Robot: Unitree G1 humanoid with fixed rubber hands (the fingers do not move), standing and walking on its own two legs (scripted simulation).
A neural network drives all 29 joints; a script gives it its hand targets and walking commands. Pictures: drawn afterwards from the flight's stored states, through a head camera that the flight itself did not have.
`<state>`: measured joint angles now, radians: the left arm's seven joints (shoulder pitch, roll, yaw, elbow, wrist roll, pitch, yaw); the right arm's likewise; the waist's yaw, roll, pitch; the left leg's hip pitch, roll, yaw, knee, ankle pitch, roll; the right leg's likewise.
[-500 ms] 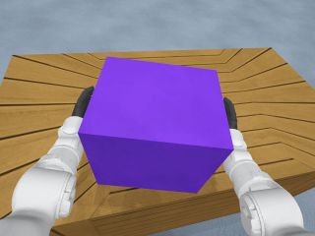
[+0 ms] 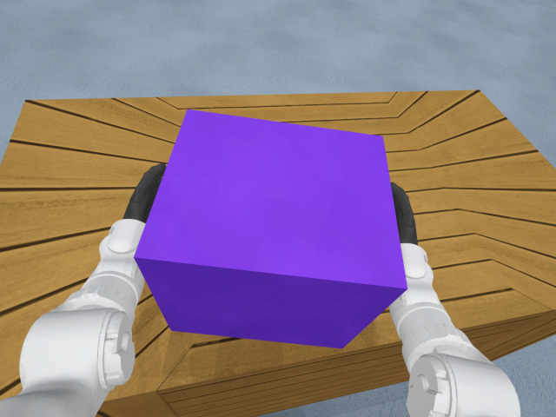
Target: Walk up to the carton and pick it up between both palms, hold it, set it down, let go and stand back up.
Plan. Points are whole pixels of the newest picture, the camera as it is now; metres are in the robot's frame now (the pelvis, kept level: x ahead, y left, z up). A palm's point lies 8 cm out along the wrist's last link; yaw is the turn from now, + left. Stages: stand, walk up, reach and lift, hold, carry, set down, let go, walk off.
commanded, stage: reach and lift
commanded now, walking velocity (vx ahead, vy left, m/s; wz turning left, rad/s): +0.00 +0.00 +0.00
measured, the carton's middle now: (271, 238) +0.40 -0.01 +0.01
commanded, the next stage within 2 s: none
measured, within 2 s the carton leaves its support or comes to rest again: leaves its support in 0.16 s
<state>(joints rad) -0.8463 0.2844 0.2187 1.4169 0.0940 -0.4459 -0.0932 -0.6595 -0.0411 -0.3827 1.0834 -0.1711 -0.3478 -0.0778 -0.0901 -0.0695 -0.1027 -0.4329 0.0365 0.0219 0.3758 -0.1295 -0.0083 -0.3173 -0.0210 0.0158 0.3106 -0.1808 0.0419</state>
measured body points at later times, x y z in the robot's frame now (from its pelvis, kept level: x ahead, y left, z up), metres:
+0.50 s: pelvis +0.01 +0.00 +0.00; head +0.03 +0.01 +0.45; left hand +0.41 +0.19 +0.05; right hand +0.38 -0.20 +0.05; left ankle +0.02 +0.12 -0.74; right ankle -0.03 -0.15 -0.74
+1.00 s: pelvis +0.00 +0.00 +0.01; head -0.01 +0.02 +0.46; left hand +0.40 +0.19 +0.11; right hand +0.38 -0.20 +0.12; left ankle +0.02 +0.12 -0.74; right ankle -0.03 -0.15 -0.74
